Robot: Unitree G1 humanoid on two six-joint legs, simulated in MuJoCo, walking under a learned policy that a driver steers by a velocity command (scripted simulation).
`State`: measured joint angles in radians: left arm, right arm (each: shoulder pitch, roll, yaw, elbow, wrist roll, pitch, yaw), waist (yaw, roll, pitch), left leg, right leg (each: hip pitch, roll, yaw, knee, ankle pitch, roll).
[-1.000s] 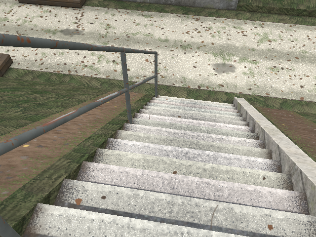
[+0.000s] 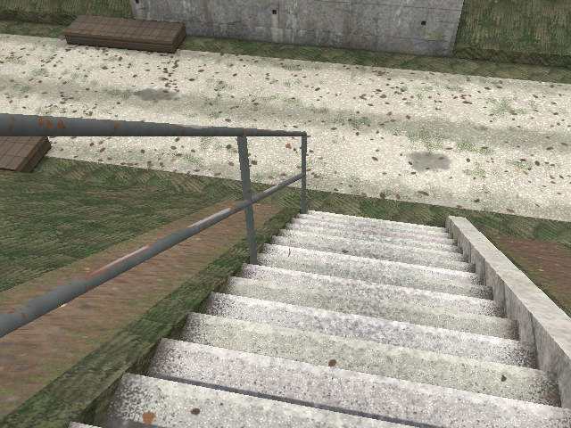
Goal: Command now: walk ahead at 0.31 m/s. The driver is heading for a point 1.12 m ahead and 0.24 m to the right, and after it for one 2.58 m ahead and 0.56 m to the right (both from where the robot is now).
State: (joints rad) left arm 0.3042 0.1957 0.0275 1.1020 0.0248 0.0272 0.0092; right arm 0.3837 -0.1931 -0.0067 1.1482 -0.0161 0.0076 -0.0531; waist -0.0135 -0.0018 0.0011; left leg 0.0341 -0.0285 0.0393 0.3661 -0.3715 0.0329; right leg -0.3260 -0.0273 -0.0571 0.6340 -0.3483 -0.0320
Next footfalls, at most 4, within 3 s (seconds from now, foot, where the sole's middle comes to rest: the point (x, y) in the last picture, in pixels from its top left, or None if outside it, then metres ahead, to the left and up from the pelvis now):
0.52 left None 0.25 0.11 -0.77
0.92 right None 0.41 -0.06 -0.96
1.40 left None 0.71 0.18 -1.15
1.94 right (322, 392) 0.92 -0.08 -1.34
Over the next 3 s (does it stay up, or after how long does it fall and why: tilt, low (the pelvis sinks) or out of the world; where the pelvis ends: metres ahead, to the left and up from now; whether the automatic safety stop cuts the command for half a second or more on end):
stays up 1.27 -0.15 -0.87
